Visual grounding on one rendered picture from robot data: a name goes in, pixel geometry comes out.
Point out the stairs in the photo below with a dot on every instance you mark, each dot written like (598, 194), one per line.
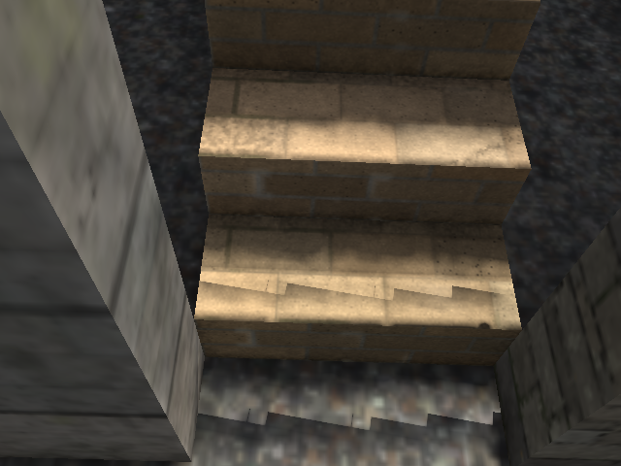
(358, 159)

